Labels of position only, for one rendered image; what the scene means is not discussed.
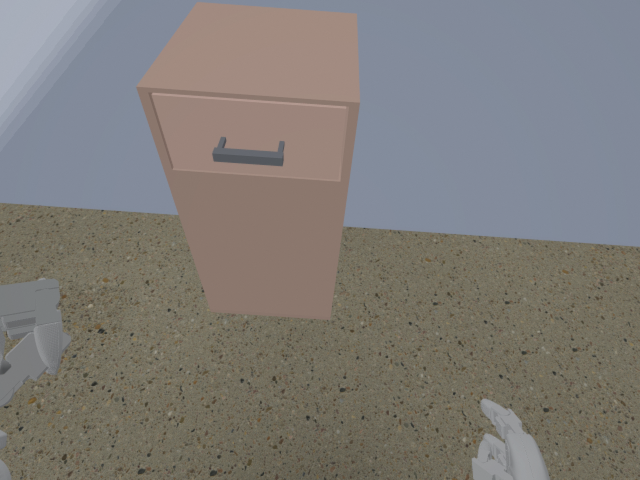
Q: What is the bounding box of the cabinet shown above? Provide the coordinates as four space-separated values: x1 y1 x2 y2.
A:
136 2 360 320

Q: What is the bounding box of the drawer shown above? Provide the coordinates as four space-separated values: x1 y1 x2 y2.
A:
152 93 346 180

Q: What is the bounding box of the left robot hand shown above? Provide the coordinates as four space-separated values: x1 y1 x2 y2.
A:
0 278 71 407

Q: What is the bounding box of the handle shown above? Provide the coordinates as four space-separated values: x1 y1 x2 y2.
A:
212 137 285 166

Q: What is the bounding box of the right robot hand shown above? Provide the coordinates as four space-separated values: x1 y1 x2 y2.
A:
472 399 550 480

